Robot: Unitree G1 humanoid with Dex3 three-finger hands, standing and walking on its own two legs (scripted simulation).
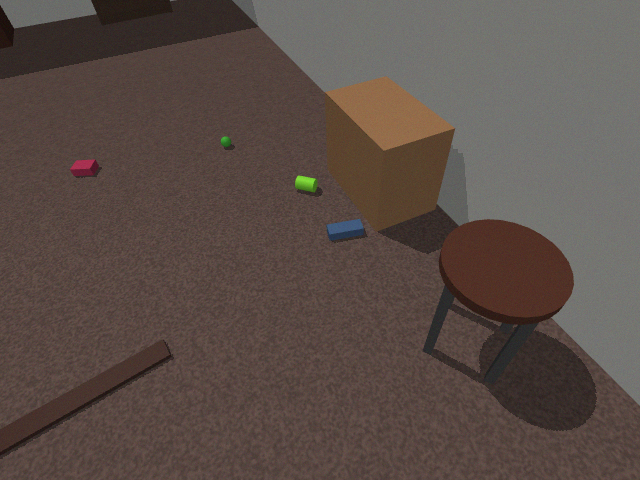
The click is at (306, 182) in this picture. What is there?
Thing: lying can
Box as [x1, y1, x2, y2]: [295, 175, 317, 191]
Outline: 297,176 295,181 296,188 309,191 315,190 317,183 316,179 299,175
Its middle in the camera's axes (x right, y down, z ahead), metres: -0.07 -0.28 +1.91
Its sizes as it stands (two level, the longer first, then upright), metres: 0.094 0.068 0.068
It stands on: the floor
